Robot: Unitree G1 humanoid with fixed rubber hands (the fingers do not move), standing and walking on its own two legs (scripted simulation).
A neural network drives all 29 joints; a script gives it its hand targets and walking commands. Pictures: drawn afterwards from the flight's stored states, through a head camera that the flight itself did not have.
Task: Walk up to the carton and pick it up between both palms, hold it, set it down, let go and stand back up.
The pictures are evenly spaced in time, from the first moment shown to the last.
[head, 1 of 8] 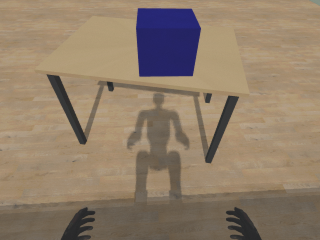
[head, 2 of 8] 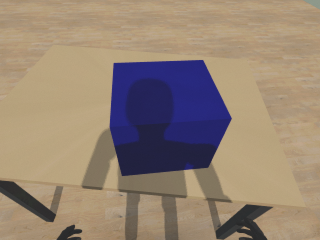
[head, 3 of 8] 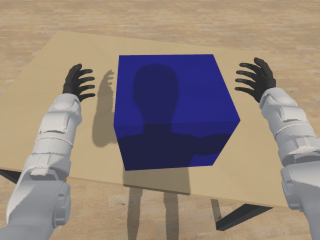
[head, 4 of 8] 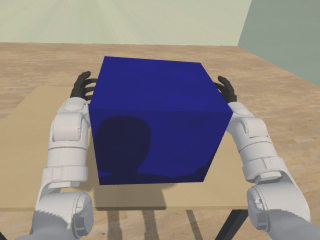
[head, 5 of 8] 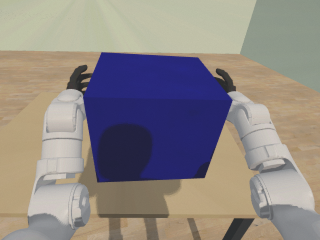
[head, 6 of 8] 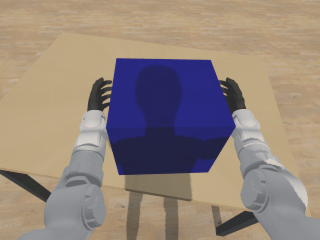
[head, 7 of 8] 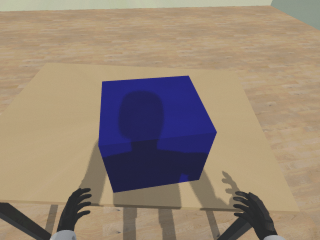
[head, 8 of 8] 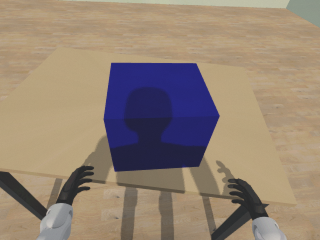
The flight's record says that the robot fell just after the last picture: no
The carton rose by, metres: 0.19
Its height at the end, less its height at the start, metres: +0.00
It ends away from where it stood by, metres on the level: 0.02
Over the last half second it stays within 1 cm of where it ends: yes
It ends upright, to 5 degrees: yes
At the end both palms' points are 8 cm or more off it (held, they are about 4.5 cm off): yes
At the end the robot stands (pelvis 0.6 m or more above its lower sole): yes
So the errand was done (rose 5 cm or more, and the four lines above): yes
